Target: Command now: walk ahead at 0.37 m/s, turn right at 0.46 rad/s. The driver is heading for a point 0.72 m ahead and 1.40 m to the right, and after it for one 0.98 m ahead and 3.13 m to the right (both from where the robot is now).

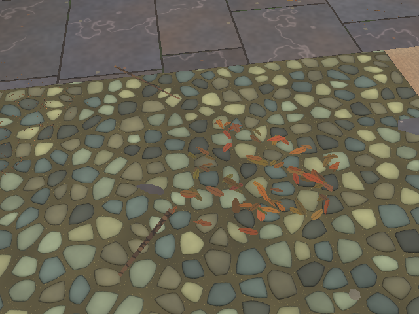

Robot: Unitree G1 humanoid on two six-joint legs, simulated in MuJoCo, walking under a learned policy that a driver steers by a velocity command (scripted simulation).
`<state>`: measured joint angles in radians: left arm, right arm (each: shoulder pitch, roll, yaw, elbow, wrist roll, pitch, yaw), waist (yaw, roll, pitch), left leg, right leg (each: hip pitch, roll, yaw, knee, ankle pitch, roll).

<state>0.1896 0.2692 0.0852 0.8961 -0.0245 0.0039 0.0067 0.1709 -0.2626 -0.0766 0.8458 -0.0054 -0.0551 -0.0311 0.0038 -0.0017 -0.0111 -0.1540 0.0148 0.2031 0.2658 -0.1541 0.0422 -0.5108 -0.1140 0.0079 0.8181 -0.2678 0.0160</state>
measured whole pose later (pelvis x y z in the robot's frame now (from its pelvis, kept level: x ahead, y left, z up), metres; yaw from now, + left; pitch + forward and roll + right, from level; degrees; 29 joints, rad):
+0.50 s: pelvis +0.21 -0.10 -0.01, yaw -18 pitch +3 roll +1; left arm 0.38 0.25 0.07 0.87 -0.03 -0.06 0.03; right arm -0.05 -0.27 -0.07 0.76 0.01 -0.10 0.03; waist 0.08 0.04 0.03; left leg -0.62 0.02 -0.04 0.52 0.05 -0.03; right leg -0.02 0.05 0.11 0.30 -0.32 -0.06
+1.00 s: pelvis +0.47 -0.18 -0.01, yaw -36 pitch +1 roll +3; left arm 0.12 0.29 0.07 0.67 -0.03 -0.03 -0.03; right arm 0.28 -0.29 -0.08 0.89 0.00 -0.09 0.00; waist -0.09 -0.04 0.05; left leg 0.02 -0.01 0.21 0.23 -0.26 0.00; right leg -0.69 -0.13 0.03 0.75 -0.03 -0.02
